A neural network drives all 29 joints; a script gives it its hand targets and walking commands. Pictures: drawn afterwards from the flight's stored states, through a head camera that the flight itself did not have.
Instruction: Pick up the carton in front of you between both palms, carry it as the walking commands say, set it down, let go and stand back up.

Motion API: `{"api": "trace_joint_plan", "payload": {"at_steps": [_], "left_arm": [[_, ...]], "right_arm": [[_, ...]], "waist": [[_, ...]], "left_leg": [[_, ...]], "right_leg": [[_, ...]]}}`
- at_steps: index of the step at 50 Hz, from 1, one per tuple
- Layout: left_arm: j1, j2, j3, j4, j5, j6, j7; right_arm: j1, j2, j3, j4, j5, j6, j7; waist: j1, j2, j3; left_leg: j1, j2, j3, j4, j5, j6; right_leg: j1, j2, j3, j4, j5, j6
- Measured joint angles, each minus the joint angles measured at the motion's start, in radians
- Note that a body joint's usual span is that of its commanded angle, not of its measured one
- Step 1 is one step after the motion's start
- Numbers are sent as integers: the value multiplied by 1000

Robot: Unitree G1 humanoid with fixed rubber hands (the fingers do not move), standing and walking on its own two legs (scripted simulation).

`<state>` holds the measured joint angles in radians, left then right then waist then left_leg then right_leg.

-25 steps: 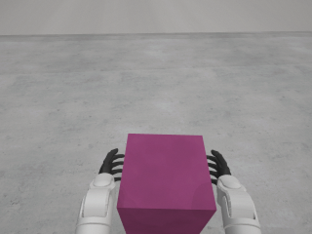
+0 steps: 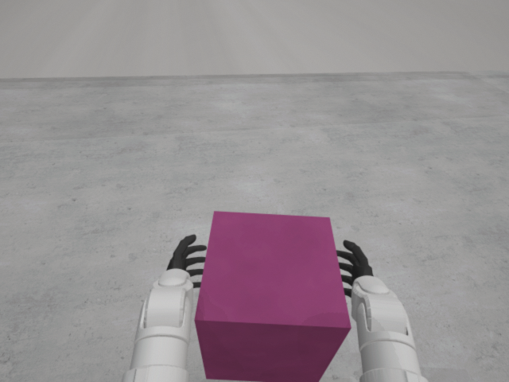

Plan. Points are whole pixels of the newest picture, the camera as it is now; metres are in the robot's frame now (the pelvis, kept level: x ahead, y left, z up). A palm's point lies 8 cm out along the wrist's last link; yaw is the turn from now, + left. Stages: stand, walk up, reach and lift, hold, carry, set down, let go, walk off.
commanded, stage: set down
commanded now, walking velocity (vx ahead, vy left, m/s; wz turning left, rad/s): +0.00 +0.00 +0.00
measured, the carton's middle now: (266, 299) +0.31 +0.00 -0.04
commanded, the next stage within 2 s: none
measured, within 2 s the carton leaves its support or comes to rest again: neither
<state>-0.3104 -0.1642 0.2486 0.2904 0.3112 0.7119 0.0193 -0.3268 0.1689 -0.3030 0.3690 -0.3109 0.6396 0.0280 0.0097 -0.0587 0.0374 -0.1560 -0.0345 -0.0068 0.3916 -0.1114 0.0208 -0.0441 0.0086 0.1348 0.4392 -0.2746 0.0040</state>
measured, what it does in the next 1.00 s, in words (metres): lowers itself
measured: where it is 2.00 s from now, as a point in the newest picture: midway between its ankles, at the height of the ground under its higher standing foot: outside the picture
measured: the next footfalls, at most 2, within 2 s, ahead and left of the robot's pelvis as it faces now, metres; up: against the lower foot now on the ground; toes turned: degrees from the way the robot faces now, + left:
none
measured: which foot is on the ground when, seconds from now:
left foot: down 0.00-1.00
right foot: down 0.00-1.00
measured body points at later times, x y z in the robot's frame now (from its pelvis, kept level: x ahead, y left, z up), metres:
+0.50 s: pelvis -0.02 -0.02 -0.06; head +0.19 +0.01 +0.33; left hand +0.38 +0.15 -0.16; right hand +0.38 -0.15 -0.15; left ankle +0.07 +0.10 -0.74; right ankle +0.00 -0.15 -0.74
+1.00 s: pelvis -0.04 -0.01 -0.19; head +0.23 +0.03 +0.17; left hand +0.44 +0.17 -0.29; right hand +0.43 -0.13 -0.28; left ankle +0.07 +0.10 -0.74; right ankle +0.00 -0.15 -0.74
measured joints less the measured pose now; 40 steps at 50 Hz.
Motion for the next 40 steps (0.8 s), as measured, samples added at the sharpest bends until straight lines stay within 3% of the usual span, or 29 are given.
{"api": "trace_joint_plan", "payload": {"at_steps": [7,14,18,25,32,40], "left_arm": [[-149,-31,167,169,71,-82,-19],[-264,-12,242,282,129,-239,-49],[-289,18,220,295,107,-369,-51],[-311,84,150,262,-7,-523,-36],[-362,136,117,242,-87,-528,-42],[-495,154,184,317,-41,-465,-69]], "right_arm": [[-147,27,-168,167,-109,-85,24],[-250,37,-256,233,-172,-220,17],[-269,36,-237,221,-125,-333,-12],[-280,9,-128,181,49,-480,-83],[-307,4,-83,126,155,-484,-130],[-422,13,-170,169,111,-423,-131]], "waist": [[9,-1,18],[3,0,50],[-1,4,63],[8,7,20],[16,-2,-102],[25,-4,-170]], "left_leg": [[-65,-22,-15,84,-42,7],[-306,-19,-32,229,-82,1],[-516,-13,-51,308,-87,-12],[-912,-1,-82,472,-111,-37],[-1202,-1,-101,647,-164,-58],[-1389,-10,-105,815,-219,-60]], "right_leg": [[-77,6,22,96,-46,-12],[-313,26,12,236,-81,24],[-519,44,-6,317,-90,28],[-913,81,-30,484,-119,18],[-1205,110,-40,661,-171,16],[-1386,125,-46,826,-230,23]]}}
